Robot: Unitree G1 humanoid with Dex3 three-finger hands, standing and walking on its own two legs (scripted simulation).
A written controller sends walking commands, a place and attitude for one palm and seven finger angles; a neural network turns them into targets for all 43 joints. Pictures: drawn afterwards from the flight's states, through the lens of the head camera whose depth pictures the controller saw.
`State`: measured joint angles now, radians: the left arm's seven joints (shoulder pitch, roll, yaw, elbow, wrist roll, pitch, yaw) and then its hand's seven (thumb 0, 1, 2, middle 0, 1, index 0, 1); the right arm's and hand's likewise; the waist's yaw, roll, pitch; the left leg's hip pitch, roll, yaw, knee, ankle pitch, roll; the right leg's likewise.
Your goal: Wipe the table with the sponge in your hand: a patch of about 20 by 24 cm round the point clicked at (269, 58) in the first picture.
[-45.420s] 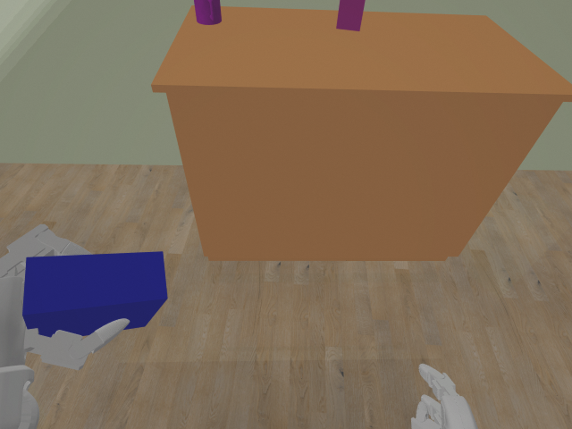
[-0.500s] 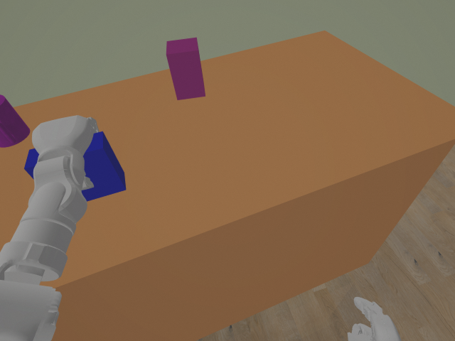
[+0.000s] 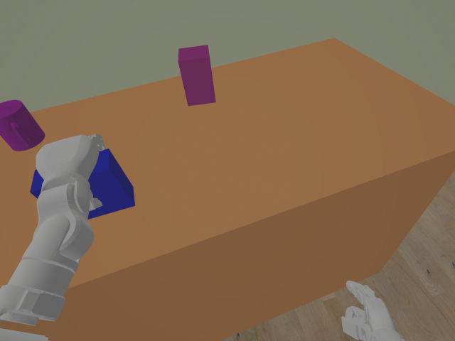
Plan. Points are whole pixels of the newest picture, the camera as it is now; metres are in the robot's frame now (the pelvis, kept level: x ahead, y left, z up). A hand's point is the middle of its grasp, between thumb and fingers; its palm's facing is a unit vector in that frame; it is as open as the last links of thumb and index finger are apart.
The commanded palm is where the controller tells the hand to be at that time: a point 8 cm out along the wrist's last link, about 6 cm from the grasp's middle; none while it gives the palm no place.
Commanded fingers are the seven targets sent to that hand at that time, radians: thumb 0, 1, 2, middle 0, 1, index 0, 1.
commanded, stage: wipe back along the middle lane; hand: left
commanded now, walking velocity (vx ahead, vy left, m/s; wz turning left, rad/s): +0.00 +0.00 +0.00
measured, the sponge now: (93, 194) +0.32 +0.30 +0.10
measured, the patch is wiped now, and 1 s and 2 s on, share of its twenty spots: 0.70 0.85 0.90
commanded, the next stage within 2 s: slide across to the third lane in 0.56 s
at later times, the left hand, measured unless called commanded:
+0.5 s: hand (90, 200) +0.28 +0.26 +0.14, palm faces +0.13 -0.05 -0.99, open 9.6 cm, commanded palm +0.23 +0.25 +0.17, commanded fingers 0.00 0.10 1.30 -1.20 -1.60 -1.20 -1.60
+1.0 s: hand (105, 206) +0.27 +0.23 +0.14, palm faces +0.10 -0.05 -0.99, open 9.6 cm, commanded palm +0.24 +0.21 +0.19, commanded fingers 0.00 0.10 1.30 -1.20 -1.60 -1.20 -1.60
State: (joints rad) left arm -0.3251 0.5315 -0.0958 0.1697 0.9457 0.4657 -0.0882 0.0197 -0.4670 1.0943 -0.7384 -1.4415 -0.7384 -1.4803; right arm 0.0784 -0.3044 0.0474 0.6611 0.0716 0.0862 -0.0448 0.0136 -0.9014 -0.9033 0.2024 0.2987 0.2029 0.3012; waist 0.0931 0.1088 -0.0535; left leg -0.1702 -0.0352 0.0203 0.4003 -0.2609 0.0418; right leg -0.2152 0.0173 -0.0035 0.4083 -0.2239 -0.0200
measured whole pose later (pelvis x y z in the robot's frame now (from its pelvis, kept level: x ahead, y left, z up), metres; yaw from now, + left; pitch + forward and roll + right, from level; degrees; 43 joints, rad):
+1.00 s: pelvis -0.02 -0.01 +0.00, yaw +0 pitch -2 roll +0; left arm -0.21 0.43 -0.27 -0.11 1.00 0.68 -0.13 0.01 -0.48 1.07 -0.71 -1.46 -0.79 -1.40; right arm -0.01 -0.28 0.09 0.66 0.06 0.08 -0.01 0.02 -0.90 -0.90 0.20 0.30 0.20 0.30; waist 0.14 0.13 -0.04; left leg -0.12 -0.03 0.01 0.41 -0.25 0.03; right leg -0.17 0.02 -0.01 0.44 -0.23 -0.04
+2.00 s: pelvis -0.02 -0.04 +0.00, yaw +0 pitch +0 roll +1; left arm -0.57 0.39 -0.24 0.42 0.97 0.58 -0.10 -0.01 -0.50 1.07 -0.75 -1.42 -0.83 -1.36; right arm 0.08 -0.29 0.06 0.72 0.06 0.07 -0.06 0.01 -0.90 -0.90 0.20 0.30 0.20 0.30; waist 0.07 0.09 -0.06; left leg -0.17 0.00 0.01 0.40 -0.23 -0.01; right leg -0.23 0.06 -0.02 0.44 -0.21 -0.08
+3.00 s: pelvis -0.02 -0.01 +0.00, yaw +0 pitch +7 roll +0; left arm -0.94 0.47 -0.15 0.99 1.02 0.35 -0.01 0.01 -0.52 1.10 -0.77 -1.39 -0.83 -1.38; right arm 0.21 -0.28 0.04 0.74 0.06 0.06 -0.08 0.01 -0.90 -0.90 0.20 0.30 0.20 0.30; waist -0.02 0.06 -0.08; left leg -0.30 -0.03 0.01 0.41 -0.23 0.03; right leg -0.34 0.03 -0.01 0.41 -0.19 -0.03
